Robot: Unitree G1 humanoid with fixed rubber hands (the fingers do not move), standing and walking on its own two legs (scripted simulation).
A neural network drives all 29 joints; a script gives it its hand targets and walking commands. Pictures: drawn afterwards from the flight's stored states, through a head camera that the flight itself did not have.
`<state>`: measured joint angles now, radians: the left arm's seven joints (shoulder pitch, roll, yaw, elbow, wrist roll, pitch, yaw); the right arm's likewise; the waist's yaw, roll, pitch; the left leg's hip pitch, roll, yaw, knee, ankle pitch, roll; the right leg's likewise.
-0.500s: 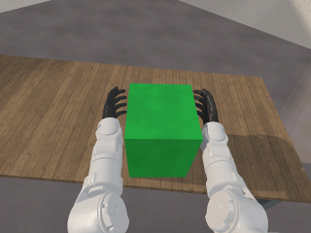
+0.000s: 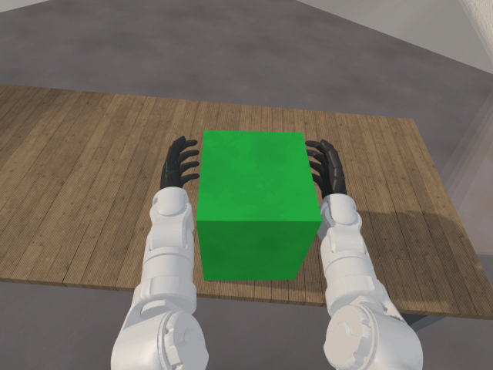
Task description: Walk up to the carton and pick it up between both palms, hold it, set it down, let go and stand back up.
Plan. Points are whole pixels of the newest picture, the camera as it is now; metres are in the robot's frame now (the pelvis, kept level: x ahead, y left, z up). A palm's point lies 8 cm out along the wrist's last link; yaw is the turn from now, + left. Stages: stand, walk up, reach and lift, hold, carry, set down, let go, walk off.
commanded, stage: set down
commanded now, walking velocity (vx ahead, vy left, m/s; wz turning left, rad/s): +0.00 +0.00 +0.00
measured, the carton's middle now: (251, 209) +0.39 +0.00 +0.03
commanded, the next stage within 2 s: none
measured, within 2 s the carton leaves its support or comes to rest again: neither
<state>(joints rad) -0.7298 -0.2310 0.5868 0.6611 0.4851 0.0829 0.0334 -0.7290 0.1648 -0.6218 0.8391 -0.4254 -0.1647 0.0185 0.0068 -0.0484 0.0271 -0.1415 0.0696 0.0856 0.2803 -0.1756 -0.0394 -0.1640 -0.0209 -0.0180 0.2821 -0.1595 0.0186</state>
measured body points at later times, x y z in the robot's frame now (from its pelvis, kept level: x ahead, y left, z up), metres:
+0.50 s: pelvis -0.01 +0.00 +0.00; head +0.05 +0.02 +0.44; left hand +0.42 +0.14 +0.07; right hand +0.42 -0.13 +0.07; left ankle -0.02 +0.14 -0.75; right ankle -0.01 -0.13 -0.75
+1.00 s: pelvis -0.01 -0.01 -0.01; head +0.05 +0.01 +0.44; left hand +0.41 +0.17 +0.03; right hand +0.44 -0.15 +0.05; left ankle -0.02 +0.14 -0.75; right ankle -0.01 -0.13 -0.75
